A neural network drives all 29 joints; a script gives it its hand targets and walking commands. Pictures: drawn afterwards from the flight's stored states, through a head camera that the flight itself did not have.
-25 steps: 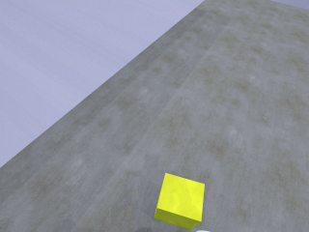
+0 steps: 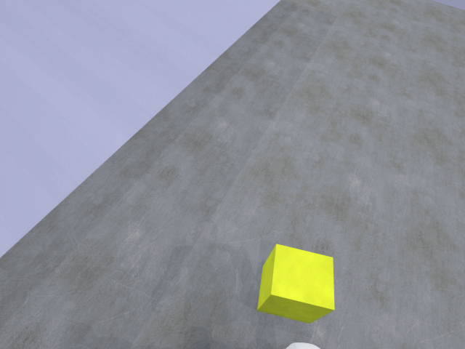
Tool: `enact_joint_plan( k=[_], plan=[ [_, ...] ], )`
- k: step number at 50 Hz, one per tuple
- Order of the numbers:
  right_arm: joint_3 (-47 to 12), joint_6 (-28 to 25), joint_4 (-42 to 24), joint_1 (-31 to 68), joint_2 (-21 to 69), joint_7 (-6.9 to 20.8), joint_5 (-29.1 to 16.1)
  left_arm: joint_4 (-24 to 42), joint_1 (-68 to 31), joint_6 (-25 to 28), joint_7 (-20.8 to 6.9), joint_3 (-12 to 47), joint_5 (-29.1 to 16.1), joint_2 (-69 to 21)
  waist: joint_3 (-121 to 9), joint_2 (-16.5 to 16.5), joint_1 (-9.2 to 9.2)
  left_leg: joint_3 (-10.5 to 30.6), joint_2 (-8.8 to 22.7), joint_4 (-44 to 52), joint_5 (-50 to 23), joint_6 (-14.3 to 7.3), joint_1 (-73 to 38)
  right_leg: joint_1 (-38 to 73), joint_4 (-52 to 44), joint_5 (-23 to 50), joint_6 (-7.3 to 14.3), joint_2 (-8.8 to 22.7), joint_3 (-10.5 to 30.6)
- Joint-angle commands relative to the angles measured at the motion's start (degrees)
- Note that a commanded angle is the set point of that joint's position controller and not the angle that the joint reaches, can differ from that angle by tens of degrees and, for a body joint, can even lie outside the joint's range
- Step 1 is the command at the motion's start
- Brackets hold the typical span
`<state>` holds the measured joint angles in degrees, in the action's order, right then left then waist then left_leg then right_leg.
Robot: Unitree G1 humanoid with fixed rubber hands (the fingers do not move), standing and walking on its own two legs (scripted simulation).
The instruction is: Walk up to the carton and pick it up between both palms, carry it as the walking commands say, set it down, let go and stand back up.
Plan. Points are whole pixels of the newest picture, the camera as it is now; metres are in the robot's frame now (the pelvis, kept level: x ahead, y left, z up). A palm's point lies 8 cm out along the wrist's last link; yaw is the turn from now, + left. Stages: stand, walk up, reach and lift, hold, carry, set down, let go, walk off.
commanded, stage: walk up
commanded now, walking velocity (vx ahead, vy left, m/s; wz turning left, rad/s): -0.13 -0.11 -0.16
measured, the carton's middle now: (293, 285) +0.44 -0.27 -0.66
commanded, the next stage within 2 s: none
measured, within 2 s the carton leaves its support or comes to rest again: neither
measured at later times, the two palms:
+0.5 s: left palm out of the picture -0.06 +0.25 -0.15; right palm out of the picture -0.06 -0.25 -0.12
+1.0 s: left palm out of the picture -0.12 +0.15 -0.14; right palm out of the picture -0.08 -0.31 -0.15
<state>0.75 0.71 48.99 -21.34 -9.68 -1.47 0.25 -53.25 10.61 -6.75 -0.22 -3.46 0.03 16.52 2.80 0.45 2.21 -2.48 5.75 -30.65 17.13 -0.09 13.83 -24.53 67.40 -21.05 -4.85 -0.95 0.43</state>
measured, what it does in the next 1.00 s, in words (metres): walks backwards: right foot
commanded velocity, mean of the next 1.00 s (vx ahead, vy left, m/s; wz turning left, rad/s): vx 0.07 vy -0.10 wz -0.08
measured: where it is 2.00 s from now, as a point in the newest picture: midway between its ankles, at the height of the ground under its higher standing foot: outside the picture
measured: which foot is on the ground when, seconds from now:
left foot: down 0.00-0.64, up 0.66-1.00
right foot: up 0.00-0.64, down 0.66-1.00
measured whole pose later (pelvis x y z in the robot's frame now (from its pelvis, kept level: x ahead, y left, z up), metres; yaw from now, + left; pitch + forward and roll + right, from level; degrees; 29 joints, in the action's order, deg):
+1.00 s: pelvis -0.10 -0.07 +0.00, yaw -7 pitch +2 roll +2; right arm 2.4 3.3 56.7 -12.3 -11.7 -0.4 0.4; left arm -59.5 22.6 1.6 1.1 -1.0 0.0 7.9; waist 1.9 -0.3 2.2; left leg -7.9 0.6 -36.2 20.2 -1.8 15.7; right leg -13.7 22.8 -11.1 3.4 -0.7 -1.6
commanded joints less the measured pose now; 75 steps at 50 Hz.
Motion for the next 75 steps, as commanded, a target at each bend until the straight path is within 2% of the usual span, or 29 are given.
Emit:
enact_joint_plan(
  k=[1, 2, 5, 8, 13, 15, 20, 22, 28, 31, 32, 37, 45, 47, 49, 51, 52, 54, 57, 58, 61, 62, 65, 67, 70, 71, 72, 74, 75],
  plan=[
    [4.73, -1.44, -2.13, -8.42, -11.52, -1.34, -0.49, -2.13, 4.51, 0.70, -0.82, -0.73, 0.36, 1.82, -4.60, 13.02, -5.16, 0.20, 8.19, 9.49, -55.17, 15.09, -18.58, -6.52, -3.50, 3.09, 0.58, -2.01, -1.53],
    [4.51, -1.41, -2.48, -7.53, -12.46, -1.61, 0.34, -1.88, 3.57, 0.85, -0.94, -1.07, 0.78, 2.44, -6.76, 12.10, -5.47, -0.01, 8.74, 10.69, -46.99, 10.22, -19.41, -6.28, -5.32, 4.26, 0.79, -1.11, -1.86],
    [5.41, -0.13, -3.45, -4.30, -12.16, -1.68, -0.30, -3.08, 8.12, 0.19, -1.48, -1.56, 1.64, 3.38, -2.57, 12.94, -2.30, 0.26, 7.82, 17.30, -31.77, 18.94, -11.01, -3.27, -6.65, 3.47, 0.26, -2.43, -4.57],
    [4.84, 0.65, -3.97, -1.82, -10.77, -2.38, 0.53, -3.21, 11.40, 0.33, -1.32, -1.31, 1.80, 3.53, -2.53, 11.30, -1.76, -0.76, 7.25, 22.81, -7.16, 15.34, -3.74, 2.02, -11.51, 2.14, 1.17, -1.26, -5.66],
    [4.10, 0.82, -2.53, -2.09, -13.52, -3.00, 1.21, 0.25, 1.97, 0.22, -1.80, -1.55, 2.15, 2.86, 0.60, -2.38, -4.87, 14.27, 18.86, 22.54, 16.19, -2.80, -0.79, -7.85, -0.40, 2.29, 1.37, 2.59, 2.56],
    [4.36, 0.78, -2.70, -0.46, -14.06, -2.22, 1.49, -0.31, 5.73, 0.35, -2.73, -1.41, 1.54, 3.35, 0.45, 4.22, -2.59, 12.45, 16.75, 25.69, 21.75, 2.70, -1.26, -7.14, 0.34, 3.97, 2.08, 1.95, 1.29],
    [4.49, 0.76, -1.71, 6.20, -13.58, -1.74, 2.87, -3.75, 15.27, 0.69, -2.86, -0.04, 0.77, 2.54, 0.43, 16.02, 0.32, 1.56, 8.68, 29.92, 20.10, 7.81, 6.30, 4.59, -5.74, 3.54, 2.49, 0.21, -6.28],
    [4.71, 0.91, -1.98, 7.34, -13.65, -1.74, 3.13, -3.62, 13.96, 1.21, -2.26, 0.94, 1.01, 0.05, 0.95, 8.67, -0.20, 1.52, 10.92, 24.43, 16.27, -1.21, 4.88, 1.87, -11.32, 3.99, 1.90, 2.82, -3.54],
    [5.18, 3.44, -3.39, 12.82, -16.22, -1.47, 3.17, -6.82, 22.77, 2.42, -1.61, 1.36, 0.55, 0.97, -4.47, 9.01, 3.19, -3.44, 8.19, 19.13, 19.76, 0.74, 7.11, 18.84, -37.17, -0.55, 3.53, -1.05, -12.77],
    [3.63, 4.07, -4.17, 11.57, -8.91, -0.46, 1.32, -5.89, 21.15, 4.05, 0.00, 0.46, 2.23, 6.23, 3.24, -18.96, 2.60, -5.05, -3.53, -22.70, 13.43, -1.33, 19.38, 9.19, -61.35, -24.33, 11.49, 18.62, 24.92],
    [3.35, 4.00, -2.26, 11.39, -8.29, 0.20, 1.27, -1.25, 14.20, 5.61, 0.64, 0.56, 2.84, 7.65, 5.91, -13.81, -0.49, 0.81, -4.52, -26.85, 8.77, -1.97, 19.55, 3.46, -66.43, -31.69, 14.34, 24.68, 32.09],
    [4.22, 2.95, 2.62, 8.05, -8.63, 2.68, 1.05, -3.46, 10.62, 7.63, 1.73, 2.13, 2.35, 0.23, -2.24, -6.29, -2.87, 1.58, -5.49, -24.11, 0.16, -0.03, 9.32, 12.48, -59.80, -3.79, 9.47, 10.81, 13.46],
    [1.34, 0.88, 3.91, 10.11, -3.33, 0.38, 0.11, -7.00, 19.00, 8.87, 2.98, 1.07, 1.49, -1.00, -10.28, -8.18, -0.39, 1.65, -6.28, -2.93, 7.77, 0.20, 7.78, 29.77, -48.37, 33.88, 12.70, 14.27, 11.48],
    [0.99, 0.22, 3.82, 9.27, -3.27, 0.97, 0.34, -5.84, 17.87, 8.78, 2.22, 1.42, 1.91, -1.06, -5.63, -8.04, -1.06, -0.18, -5.99, 1.77, 5.61, -0.38, 5.36, 23.99, -51.30, 9.72, 12.79, 13.43, 13.19],
    [1.41, -0.75, 5.68, 3.04, -2.95, -0.12, -0.38, -5.47, 14.07, 8.53, 2.78, 1.23, 0.74, -1.35, -7.24, -5.49, -4.01, -0.69, -3.58, 15.67, -9.77, 1.27, -5.72, 21.15, -44.50, 32.97, 10.64, 9.17, 5.31],
    [1.92, -1.66, 7.75, 1.21, -4.96, -0.20, -0.24, -5.26, 13.57, 8.95, 2.42, 2.47, 0.05, -4.80, -10.59, 1.88, -3.67, 4.83, 4.45, 13.34, -20.93, -0.72, -13.92, 12.92, -41.11, 26.92, 7.73, 7.20, 2.33],
    [2.55, -1.76, 9.03, -5.50, -7.40, -0.20, 0.39, -5.47, 12.54, 8.12, 1.70, 2.38, 0.23, -5.64, -9.79, 1.17, -6.24, 11.88, 9.74, 16.27, -6.49, -4.07, -20.10, 3.61, -35.62, 6.85, 6.08, 2.54, -2.40],
    [1.98, -0.96, 7.50, 2.39, -7.64, -0.73, 0.53, -4.18, 10.80, 7.54, 1.79, 2.38, -0.06, -5.88, 2.87, 6.86, -1.88, 9.07, 13.03, 16.66, -23.81, -4.84, -6.91, 3.76, -36.34, 2.77, 4.62, 2.90, -1.48],
    [1.93, -1.01, 6.92, 0.62, -6.24, -0.33, 0.77, -5.54, 12.92, 7.12, 0.89, 2.38, 1.15, -4.75, -1.10, 7.74, -3.00, 2.88, 6.46, 16.85, 3.96, -3.58, -7.57, 10.28, -38.18, 6.16, 6.59, 1.34, -3.33],
    [2.44, -1.06, 6.79, 2.41, -7.95, -0.89, 0.07, -5.87, 9.90, 7.30, 1.20, 1.62, 1.01, -1.97, 1.57, 2.15, -2.46, 5.47, 8.31, 15.22, -10.44, -3.53, -6.31, 8.57, -40.49, 12.48, 5.50, 2.75, -1.66],
    [2.77, -0.90, 7.46, -2.11, -8.07, -1.35, 1.11, -5.58, 9.95, 7.19, 0.87, 0.89, 1.28, -2.46, 1.77, 1.64, -3.09, 11.72, 11.79, 18.08, 11.12, -5.61, -7.69, 3.10, -35.20, 4.48, 5.44, 1.99, -2.57],
    [2.28, -0.46, 7.24, -0.22, -6.93, -1.01, 0.96, -5.17, 9.03, 7.09, 0.71, 2.67, 1.05, -5.55, 4.50, 9.56, -2.46, 6.95, 10.09, 18.87, 11.71, -4.96, -3.66, 4.69, -37.85, 5.72, 6.12, 3.18, -2.66],
    [3.13, -0.09, 5.32, -0.25, -9.48, -1.49, 1.09, -4.87, 9.81, 6.98, 0.34, 0.96, 2.07, -2.69, 1.70, 0.41, -3.02, 12.18, 14.04, 17.83, 14.58, -6.52, -3.82, 5.26, -34.24, 4.04, 4.10, 3.29, -2.08],
    [2.53, -0.41, 4.70, 2.21, -8.97, -0.65, 1.35, -3.68, 11.18, 7.21, 0.11, 1.37, 1.72, -4.39, 4.67, 4.70, -1.69, 8.19, 9.90, 17.70, 15.71, -5.02, 1.84, 9.73, -37.25, 3.28, 4.98, 2.62, -2.18],
    [1.72, -0.68, 6.65, -0.38, -2.96, -0.23, 0.25, -7.19, 16.51, 9.06, 1.11, 2.25, 1.79, -2.74, -2.12, -1.43, -0.94, -2.51, -1.01, 0.75, 2.74, -1.04, 2.10, 21.63, -47.27, 18.25, 7.52, 10.28, 9.60],
    [1.46, -0.91, 5.28, 0.84, -2.02, -0.60, -0.32, -7.04, 16.50, 8.80, 1.76, 1.31, 1.49, 0.06, -5.59, -12.02, -1.53, -0.96, -0.98, -1.53, -0.76, 0.96, 2.05, 24.72, -46.64, 38.47, 9.72, 11.75, 10.58],
    [1.94, -1.32, 5.19, -1.84, -2.96, -0.94, -0.23, -9.17, 20.83, 8.94, 2.00, 0.84, 1.26, -0.17, -10.87, -10.64, -0.76, -2.41, -2.45, -6.35, 8.40, -0.01, 5.22, 32.64, -45.74, 30.21, 12.37, 12.91, 12.88],
    [1.24, -0.29, 6.86, 1.15, -1.51, -0.78, -0.57, -8.80, 20.49, 10.04, 2.64, 1.72, 1.50, -1.71, -8.30, -3.66, 0.05, -0.26, -3.31, -9.16, 11.37, 0.86, 8.05, 31.52, -44.34, 60.03, 13.10, 17.95, 15.54],
    [1.74, -0.31, 5.09, 3.53, -1.62, -0.93, -1.18, -8.36, 18.96, 9.18, 3.29, 1.99, 0.82, -2.01, -5.85, -12.34, -1.01, -0.60, -2.32, -11.99, 12.17, 1.92, 6.25, 27.73, -44.64, 69.62, 12.18, 15.50, 10.93]
  ],
)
